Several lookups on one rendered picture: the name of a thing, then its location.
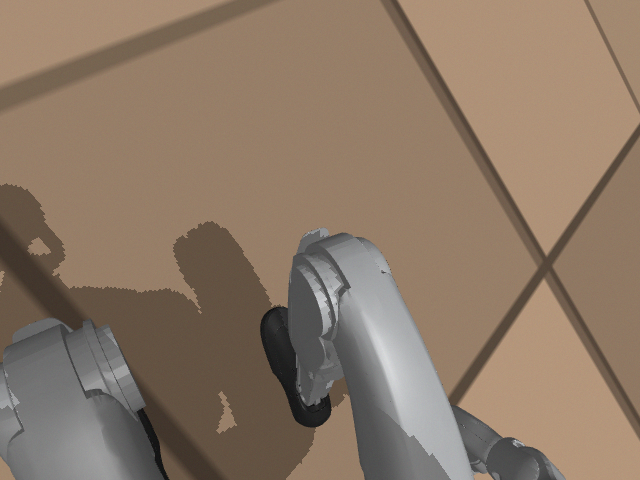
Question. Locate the left robot foot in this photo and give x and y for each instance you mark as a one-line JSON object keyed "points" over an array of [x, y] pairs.
{"points": [[153, 440]]}

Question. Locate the right robot arm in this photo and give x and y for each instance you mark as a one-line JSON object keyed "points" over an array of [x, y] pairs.
{"points": [[510, 459]]}

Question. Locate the right robot foot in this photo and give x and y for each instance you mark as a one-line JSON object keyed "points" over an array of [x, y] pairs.
{"points": [[282, 359]]}

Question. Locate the right robot hand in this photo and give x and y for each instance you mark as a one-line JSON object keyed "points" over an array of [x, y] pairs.
{"points": [[478, 438]]}

